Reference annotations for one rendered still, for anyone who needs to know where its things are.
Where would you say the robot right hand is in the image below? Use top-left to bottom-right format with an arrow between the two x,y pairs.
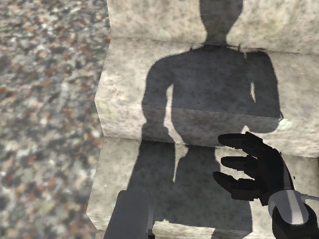
212,131 -> 295,206

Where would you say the left robot thigh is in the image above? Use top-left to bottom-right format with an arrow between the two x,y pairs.
103,187 -> 156,239

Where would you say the right robot forearm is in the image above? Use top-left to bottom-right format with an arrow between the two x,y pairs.
268,189 -> 319,239

